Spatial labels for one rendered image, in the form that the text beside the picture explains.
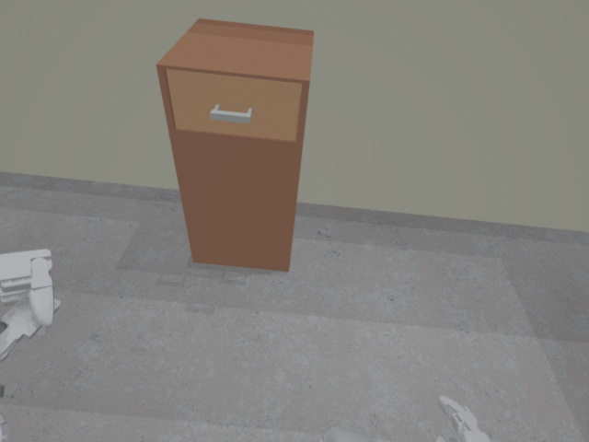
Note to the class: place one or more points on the drawer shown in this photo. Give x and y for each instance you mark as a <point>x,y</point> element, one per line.
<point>275,104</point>

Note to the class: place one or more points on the handle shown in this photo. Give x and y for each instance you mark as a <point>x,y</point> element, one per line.
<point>229,116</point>

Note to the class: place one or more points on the robot right hand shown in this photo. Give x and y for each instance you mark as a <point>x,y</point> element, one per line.
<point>463,422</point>

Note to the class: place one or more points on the robot left hand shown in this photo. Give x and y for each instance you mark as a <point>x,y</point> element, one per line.
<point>25,283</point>

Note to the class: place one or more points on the cabinet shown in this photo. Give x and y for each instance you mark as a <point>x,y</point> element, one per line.
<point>239,192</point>

